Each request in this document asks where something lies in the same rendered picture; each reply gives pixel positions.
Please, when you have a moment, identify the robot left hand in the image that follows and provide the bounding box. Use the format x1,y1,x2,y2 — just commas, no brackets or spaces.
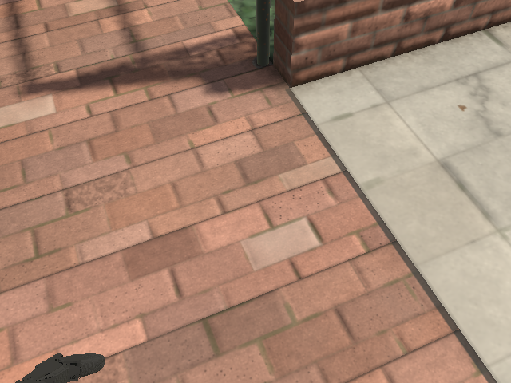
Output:
15,353,105,383

